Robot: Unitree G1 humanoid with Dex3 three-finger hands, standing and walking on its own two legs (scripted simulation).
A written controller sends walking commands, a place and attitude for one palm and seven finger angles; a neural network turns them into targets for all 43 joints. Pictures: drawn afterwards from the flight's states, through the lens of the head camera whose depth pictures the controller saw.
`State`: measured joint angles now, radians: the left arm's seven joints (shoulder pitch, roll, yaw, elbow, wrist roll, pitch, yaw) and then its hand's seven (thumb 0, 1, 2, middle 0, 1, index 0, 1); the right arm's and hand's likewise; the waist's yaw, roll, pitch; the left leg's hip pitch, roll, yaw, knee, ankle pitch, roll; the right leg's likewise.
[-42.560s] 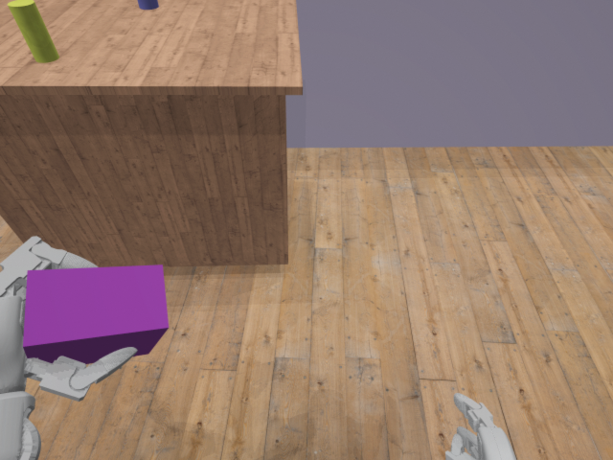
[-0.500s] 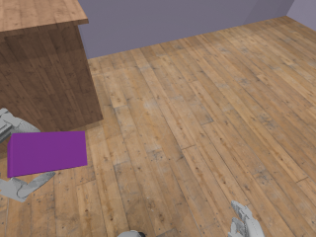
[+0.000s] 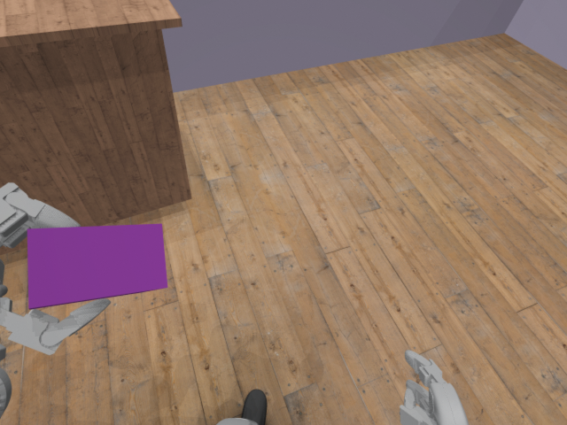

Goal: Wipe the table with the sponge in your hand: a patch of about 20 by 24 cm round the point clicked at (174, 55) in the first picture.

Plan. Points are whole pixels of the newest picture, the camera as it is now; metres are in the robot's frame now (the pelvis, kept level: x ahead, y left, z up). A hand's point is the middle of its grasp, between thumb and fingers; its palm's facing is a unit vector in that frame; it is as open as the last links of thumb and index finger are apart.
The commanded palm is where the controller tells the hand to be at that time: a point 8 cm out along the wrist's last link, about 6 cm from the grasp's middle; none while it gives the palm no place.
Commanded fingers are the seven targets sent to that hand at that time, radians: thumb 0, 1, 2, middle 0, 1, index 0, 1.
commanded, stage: step back with the hand held close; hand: left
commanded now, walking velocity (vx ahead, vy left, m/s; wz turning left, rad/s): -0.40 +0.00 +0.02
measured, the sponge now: (112, 265) +0.24 +0.22 +0.14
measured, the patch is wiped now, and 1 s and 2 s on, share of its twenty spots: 1.00 1.00 1.00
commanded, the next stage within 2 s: stop stepping back and stand still in 0.06 s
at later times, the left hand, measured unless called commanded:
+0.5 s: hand out of the picture +0.11 +0.27 +0.18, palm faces +0.29 -0.84 -0.46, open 10.2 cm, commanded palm +0.08 +0.31 +0.18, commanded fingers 0.00 0.10 1.30 -1.20 -1.60 -1.20 -1.60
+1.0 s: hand out of the picture +0.08 +0.32 +0.18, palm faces +0.45 -0.77 -0.46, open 10.2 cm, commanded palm +0.04 +0.35 +0.18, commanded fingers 0.00 0.10 1.30 -1.20 -1.60 -1.20 -1.60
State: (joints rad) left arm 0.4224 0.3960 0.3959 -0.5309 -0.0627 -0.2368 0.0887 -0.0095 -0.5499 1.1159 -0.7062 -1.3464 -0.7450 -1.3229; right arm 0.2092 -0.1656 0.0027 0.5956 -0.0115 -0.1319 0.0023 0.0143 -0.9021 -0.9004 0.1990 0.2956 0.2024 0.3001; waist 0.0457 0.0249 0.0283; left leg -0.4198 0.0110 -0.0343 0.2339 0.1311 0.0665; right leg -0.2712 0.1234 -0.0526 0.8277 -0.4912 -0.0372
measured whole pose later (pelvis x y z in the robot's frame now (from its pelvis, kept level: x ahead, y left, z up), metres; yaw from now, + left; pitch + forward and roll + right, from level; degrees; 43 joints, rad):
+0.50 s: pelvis -0.10 +0.04 +0.00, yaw -4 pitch +0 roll -1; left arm 0.56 0.45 0.39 -0.61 -0.04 -0.16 0.10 -0.01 -0.55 1.12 -0.71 -1.35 -0.74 -1.32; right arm 0.28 -0.18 0.01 0.56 -0.02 -0.09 0.00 0.01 -0.90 -0.90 0.20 0.30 0.20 0.30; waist 0.00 -0.04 -0.02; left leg -0.41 -0.07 0.04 0.42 -0.22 -0.03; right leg -0.15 0.06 -0.07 0.43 -0.44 -0.09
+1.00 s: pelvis -0.12 +0.07 -0.02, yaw +0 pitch -1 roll -1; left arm 0.46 0.40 0.40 -0.48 -0.02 -0.19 0.13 -0.01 -0.55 1.12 -0.71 -1.34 -0.74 -1.32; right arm 0.26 -0.16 0.03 0.62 -0.01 -0.11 -0.01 0.01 -0.90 -0.90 0.20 0.30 0.20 0.30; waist 0.02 0.04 0.00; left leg -0.35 0.07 0.01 0.73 -0.38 -0.02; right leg -0.31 0.02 -0.10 0.62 -0.29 -0.06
